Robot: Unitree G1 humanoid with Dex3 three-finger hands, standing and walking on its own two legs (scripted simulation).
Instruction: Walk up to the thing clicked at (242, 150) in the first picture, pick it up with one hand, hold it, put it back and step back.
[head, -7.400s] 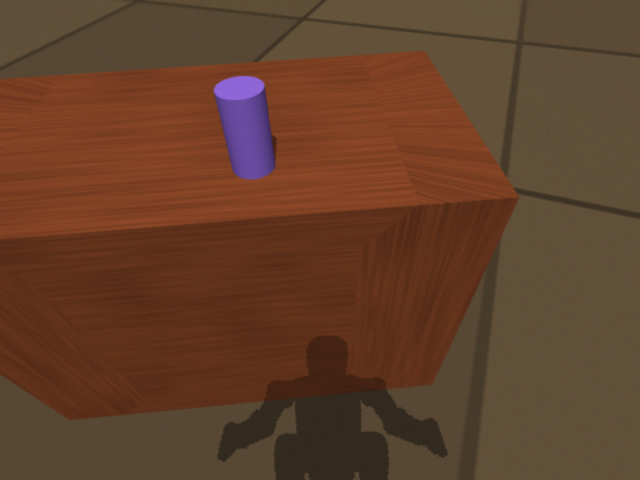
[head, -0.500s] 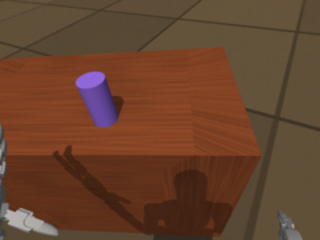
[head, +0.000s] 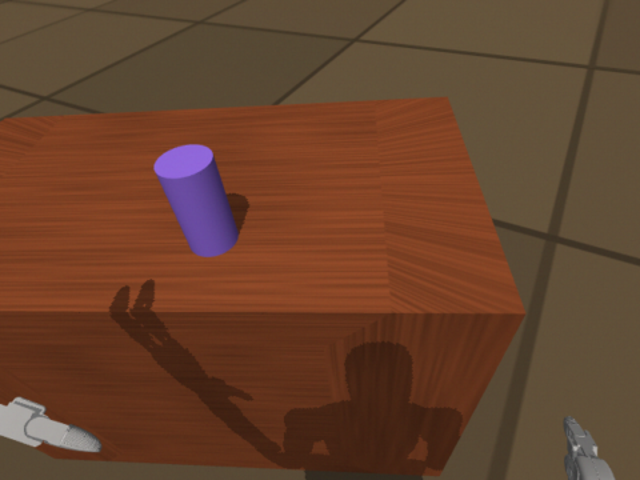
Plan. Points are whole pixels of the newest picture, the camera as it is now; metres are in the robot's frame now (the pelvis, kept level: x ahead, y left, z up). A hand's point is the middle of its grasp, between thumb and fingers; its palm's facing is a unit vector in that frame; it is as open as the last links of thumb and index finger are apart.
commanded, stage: rise first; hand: left
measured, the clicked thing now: (200, 203) +0.49 +0.23 +0.10
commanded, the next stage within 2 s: go down in 0.02 s
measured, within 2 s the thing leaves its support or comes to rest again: neither
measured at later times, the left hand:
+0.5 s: hand (16, 306) +0.23 +0.31 +0.20, palm faces +0.47 -0.80 -0.37, open 17.6 cm
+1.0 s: hand (5, 252) +0.30 +0.36 +0.20, palm faces +0.31 -0.93 -0.22, open 17.5 cm
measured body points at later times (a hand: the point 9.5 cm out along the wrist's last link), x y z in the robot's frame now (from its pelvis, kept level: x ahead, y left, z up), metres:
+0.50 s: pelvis +0.00 +0.00 -0.01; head +0.00 -0.02 +0.44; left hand +0.20 +0.35 +0.22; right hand +0.17 -0.27 -0.10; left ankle +0.02 +0.13 -0.74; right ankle -0.03 -0.12 -0.74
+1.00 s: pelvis +0.01 +0.01 +0.00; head +0.01 +0.00 +0.45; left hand +0.28 +0.41 +0.21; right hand +0.17 -0.26 -0.09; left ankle +0.02 +0.13 -0.74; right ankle -0.03 -0.12 -0.74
